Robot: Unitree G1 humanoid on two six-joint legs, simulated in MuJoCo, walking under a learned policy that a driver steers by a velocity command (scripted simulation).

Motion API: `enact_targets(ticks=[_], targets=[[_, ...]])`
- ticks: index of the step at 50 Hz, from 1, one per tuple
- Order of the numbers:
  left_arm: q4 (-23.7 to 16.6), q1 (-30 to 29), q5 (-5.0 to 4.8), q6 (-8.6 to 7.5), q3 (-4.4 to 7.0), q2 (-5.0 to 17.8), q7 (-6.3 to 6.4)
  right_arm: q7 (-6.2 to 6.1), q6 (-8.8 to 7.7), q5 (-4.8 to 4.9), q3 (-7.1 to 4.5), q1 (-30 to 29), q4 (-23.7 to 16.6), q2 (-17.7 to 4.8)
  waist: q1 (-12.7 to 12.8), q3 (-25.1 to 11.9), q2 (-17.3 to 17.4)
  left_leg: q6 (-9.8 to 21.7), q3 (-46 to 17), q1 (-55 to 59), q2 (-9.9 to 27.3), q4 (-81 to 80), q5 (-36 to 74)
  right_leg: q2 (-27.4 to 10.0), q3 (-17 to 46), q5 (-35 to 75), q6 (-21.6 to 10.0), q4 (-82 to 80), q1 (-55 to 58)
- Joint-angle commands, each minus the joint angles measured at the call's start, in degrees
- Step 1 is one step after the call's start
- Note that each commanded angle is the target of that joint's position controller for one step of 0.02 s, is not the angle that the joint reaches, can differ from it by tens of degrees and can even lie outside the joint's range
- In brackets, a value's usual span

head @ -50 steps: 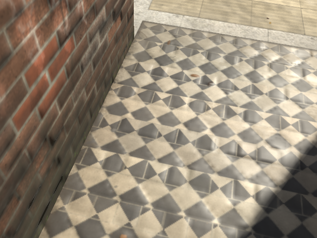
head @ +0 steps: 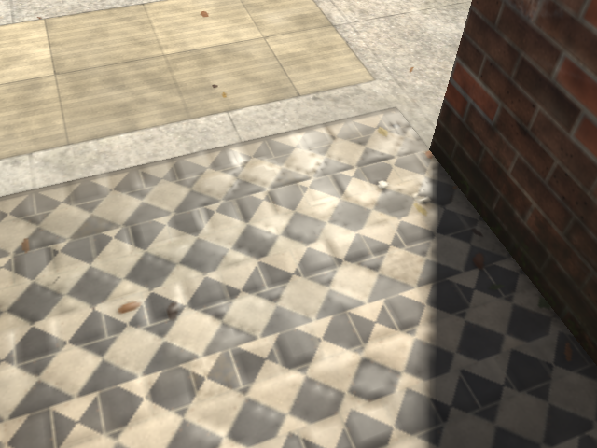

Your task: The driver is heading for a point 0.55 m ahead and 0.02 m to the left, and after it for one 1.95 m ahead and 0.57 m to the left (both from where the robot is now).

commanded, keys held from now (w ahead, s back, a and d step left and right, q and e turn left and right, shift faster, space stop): w+e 0.14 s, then w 0.14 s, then w+q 0.32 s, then q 0.40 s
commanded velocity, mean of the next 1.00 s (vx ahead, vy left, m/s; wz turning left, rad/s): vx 0.40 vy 0.00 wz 0.07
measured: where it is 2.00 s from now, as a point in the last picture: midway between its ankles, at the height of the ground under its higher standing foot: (357, 425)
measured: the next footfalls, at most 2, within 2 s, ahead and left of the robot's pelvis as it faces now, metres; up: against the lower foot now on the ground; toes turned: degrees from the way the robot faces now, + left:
right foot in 0.30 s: +0.31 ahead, -0.13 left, +0.00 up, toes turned -12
left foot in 0.82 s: +0.61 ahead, -0.01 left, +0.00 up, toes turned +6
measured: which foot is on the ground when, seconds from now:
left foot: down 0.00-0.32, up 0.34-0.80, down 0.82-1.00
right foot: up 0.00-0.28, down 0.30-0.82, up 0.84-1.00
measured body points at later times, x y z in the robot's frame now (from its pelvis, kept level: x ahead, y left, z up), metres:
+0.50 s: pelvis +0.28 -0.07 +0.00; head +0.30 -0.09 +0.45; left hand +0.38 +0.18 -0.12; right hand +0.28 -0.33 -0.14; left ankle +0.29 +0.10 -0.66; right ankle +0.27 -0.12 -0.74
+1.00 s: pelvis +0.49 -0.06 -0.01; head +0.54 -0.04 +0.43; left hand +0.58 +0.21 -0.15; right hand +0.63 -0.32 -0.13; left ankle +0.57 -0.01 -0.74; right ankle +0.49 -0.21 -0.65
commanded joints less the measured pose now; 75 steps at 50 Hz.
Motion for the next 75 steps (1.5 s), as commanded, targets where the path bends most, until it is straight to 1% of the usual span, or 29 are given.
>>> enact_targets(ticks=[1,10,12,14,15,16,17,18,19,21,24,30,35,38,40,41,42,43,45,46,50,56,63,68,69,71,72,73,75], targets=[[-4.4,-2.6,0.13,0.31,0.05,1.0,-1.29,0.13,-1.69,0.62,-1.67,2.9,-1.0,-5.9,-0.8,0.1,8.4,7.3,-11.6,7.0,16.1,-13.3,7.9,-3.5,1.2,4.7,1.1,-0.5,-11.7],[-9.9,-16.6,1.01,0.07,-1.88,-1.1,-3.49,0.35,-2.52,1.04,-1.73,9.3,5.2,-7.7,-2.1,3.9,7.0,5.0,2.3,6.8,15.5,-13.7,22.2,-2.6,-7.1,14.7,-1.8,-24.7,-2.8],[-9.2,-15.3,1.56,-0.08,-1.75,-0.6,-2.65,0.35,-1.8,1.13,-1.73,11.0,7.0,-8.8,-1.2,2.9,7.7,5.0,3.8,11.9,16.1,-8.5,38.1,-0.3,-8.6,9.0,-4.0,-27.4,0.4],[-4.9,-4.1,1.97,-0.76,-0.79,0.7,-1.7,0.1,-0.73,1.19,-1.47,11.0,8.0,-9.6,4.2,-3.9,7.9,4.1,6.7,12.0,15.4,8.0,53.2,3.8,-9.2,7.4,-6.4,-32.4,15.3],[-1.8,5.3,2.86,-1.46,0.24,3.0,-0.88,0.09,-0.63,1.18,-0.73,11.4,7.6,-8.4,8.5,-9.6,5.7,3.4,6.6,3.0,14.0,21.3,43.0,0.6,-4.3,8.2,-8.3,-34.4,29.9],[-0.9,10.2,2.95,-1.63,1.55,8.9,0.73,0.62,-0.83,1.4,0.91,14.5,4.4,-1.2,7.0,-18.5,-6.4,1.3,6.3,-14.9,8.0,40.7,-1.2,-19.3,19.9,4.7,-12.2,-36.3,47.8],[-1.4,10.7,0.56,-1.24,2.25,11.9,1.56,0.46,-0.54,1.74,-0.32,15.6,3.9,-4.9,6.7,-23.3,-7.3,0.9,-2.0,-23.2,0.4,52.4,-20.3,-28.5,41.2,10.1,-17.3,-45.3,48.3],[-0.4,6.6,-0.57,-1.32,1.9,9.6,2.03,0.22,-0.31,1.6,-1.38,9.1,3.1,-7.8,5.8,-13.8,1.7,1.7,-8.2,-26.7,4.0,51.4,-13.9,-24.6,28.5,14.8,-14.3,-45.5,41.4],[0.1,3.4,-0.78,-2.05,0.8,6.0,2.28,0.71,-0.77,1.88,-0.66,6.8,2.7,-5.6,4.1,-6.7,0.3,2.0,-8.5,-25.6,5.5,47.9,-10.0,-21.5,19.3,20.0,-12.2,-46.9,32.5],[1.3,-0.2,-1.21,-3.34,-0.54,1.5,2.51,1.1,0.51,0.73,-0.48,9.0,4.7,-3.5,-0.2,-1.8,0.1,1.2,-8.8,-20.8,7.4,41.6,-6.0,-15.7,8.4,23.4,-7.1,-50.9,23.7],[2.9,0.8,-1.2,-4.76,-0.72,0.8,1.96,2.14,2.24,-0.13,-0.95,11.5,6.2,-2.1,-1.8,-1.9,0.4,0.3,-8.5,-19.5,6.2,41.2,-1.9,-13.7,1.8,28.7,-5.5,-53.5,22.0],[5.7,3.4,-1.32,-5.63,-0.77,0.7,2.14,2.72,3.04,0.01,-1.39,-0.6,2.3,-1.8,0.0,3.2,-1.2,-0.8,-6.3,-27.8,5.1,30.2,10.5,-12.4,-6.3,28.0,-3.6,-56.9,23.5],[7.3,5.9,-1.38,-4.92,-1.7,0.1,3.84,3.58,2.28,-0.85,-0.07,-8.5,-0.9,0.6,1.7,3.4,-0.6,0.5,2.5,-21.7,1.6,13.9,14.3,-12.2,-13.6,52.0,-2.2,-49.7,27.8],[6.9,4.3,-1.08,-4.26,-0.87,3.2,5.01,3.29,1.94,-1.49,-0.72,-0.3,0.9,-1.9,-2.0,-1.5,-4.0,3.5,3.9,-13.3,-3.1,12.2,7.7,-13.3,-14.6,68.3,-0.5,-36.2,31.0],[5.2,0.8,-1.41,-3.36,-0.24,4.5,4.84,2.59,0.65,-2.17,-2.21,11.8,4.2,-5.5,-7.8,-8.1,-2.1,6.8,0.5,0.5,-4.1,3.9,11.4,-12.0,-14.2,57.1,-0.5,-14.6,26.7],[4.0,2.3,-2.03,-3.55,-0.57,2.8,4.5,1.49,0.14,-1.63,-3.34,14.0,4.4,-9.7,-7.9,-12.1,5.1,9.8,-8.3,10.9,4.7,4.3,34.2,-6.8,-15.0,26.8,1.0,2.5,17.3],[2.3,10.5,-3.01,-3.3,-1.44,-2.5,4.26,0.88,0.82,-0.94,-5.03,10.6,2.8,-16.3,-1.1,-19.1,16.7,22.2,-33.3,28.1,22.0,9.3,72.2,3.9,-9.3,-19.7,3.6,24.1,-3.3],[2.5,9.2,-1.1,-2.81,-1.19,0.8,3.93,0.86,1.81,2.2,-5.69,10.8,1.8,-15.9,-4.1,-25.2,6.2,25.6,-35.0,26.7,22.4,4.3,62.0,0.9,1.1,-13.8,3.6,26.4,-5.7],[0.6,1.9,-0.86,-2.45,-1.01,1.5,3.8,0.06,3.48,2.02,-3.6,2.0,0.3,-8.2,-1.3,-7.4,0.7,20.6,-27.0,7.6,16.9,-2.9,37.6,-3.8,0.6,-7.1,3.8,18.6,-7.4],[-0.1,0.2,-0.27,-1.68,-0.82,1.8,3.83,-0.1,3.75,1.86,-2.94,0.7,0.3,-6.0,-0.2,-4.0,0.4,17.9,-24.4,2.3,13.8,-4.7,33.9,-4.9,0.8,-6.1,4.2,13.8,-6.1],[-0.5,2.7,0.14,1.6,-1.34,-1.2,3.39,0.66,3.09,0.9,-3.41,0.3,0.0,-8.1,1.8,-6.4,3.6,14.1,-19.4,-4.4,8.3,-4.9,33.7,-3.8,-0.4,-3.1,5.6,4.2,0.3],[-3.7,-4.8,-0.18,2.92,-0.69,0.6,3.8,0.26,4.67,0.8,-4.27,1.3,-1.5,-9.6,-1.3,-6.5,8.2,10.2,-26.0,-1.9,6.4,-7.1,6.1,-3.8,1.3,0.3,6.9,-5.7,-4.9],[-5.7,-7.9,-1.34,1.93,-0.95,1.0,4.25,0.26,5.59,0.0,-4.85,2.4,-2.4,-10.0,-2.9,-5.1,9.7,10.3,-34.0,1.4,6.8,-5.5,3.5,-0.8,3.0,-3.4,5.3,-16.6,-2.1],[-5.3,-1.8,-2.4,0.42,-1.21,1.5,4.74,0.84,6.1,0.45,-4.93,-1.0,-3.2,-10.0,0.5,-5.5,10.1,7.7,-37.4,-1.2,4.9,-2.1,12.0,2.0,2.5,-2.3,2.6,-34.1,11.6],[-4.9,0.6,-2.02,-0.02,-1.03,2.1,5.09,0.75,6.13,1.08,-4.73,-2.3,-3.6,-9.4,2.1,-5.1,8.8,5.1,-36.1,-4.9,2.5,-0.2,6.9,0.5,3.1,2.8,2.0,-43.5,17.8],[-8.1,-5.5,-0.56,0.3,0.53,11.3,5.6,0.21,5.53,1.87,-3.56,2.5,-4.8,-4.5,-2.1,-4.2,-9.9,-1.3,-15.7,-20.5,-12.3,19.5,-19.8,-23.6,27.8,7.5,-6.4,-52.7,24.2],[-7.6,-5.0,0.02,0.77,0.55,9.6,5.15,-0.05,5.55,-0.3,-4.85,1.2,-3.8,-10.1,-1.0,-3.4,-5.8,-2.2,-12.9,-19.4,-8.1,31.3,-21.3,-25.2,25.5,18.8,-11.2,-49.4,18.0],[-8.3,-6.4,-0.59,0.8,-0.61,5.4,4.76,0.17,5.69,-0.32,-5.28,1.6,-3.0,-10.7,-2.3,-2.9,-2.1,-2.4,-13.3,-17.7,-6.7,36.1,-18.6,-21.7,19.9,23.6,-10.7,-48.0,16.5],[-9.1,-9.3,-0.78,0.88,-1.32,3.0,4.49,1.1,6.8,-0.21,-5.15,3.6,-1.6,-9.5,-3.7,-2.3,-3.6,-3.3,-12.0,-18.1,-6.3,43.2,-12.9,-14.5,9.2,26.6,-7.1,-46.1,17.2]])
